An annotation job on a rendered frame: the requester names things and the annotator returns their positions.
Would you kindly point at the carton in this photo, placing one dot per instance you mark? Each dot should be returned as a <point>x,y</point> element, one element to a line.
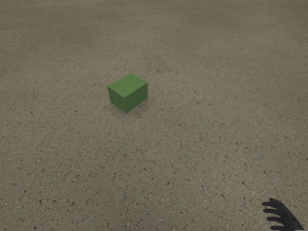
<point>128,92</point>

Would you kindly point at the right robot hand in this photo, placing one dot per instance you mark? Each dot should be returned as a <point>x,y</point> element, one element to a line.
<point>286,217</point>

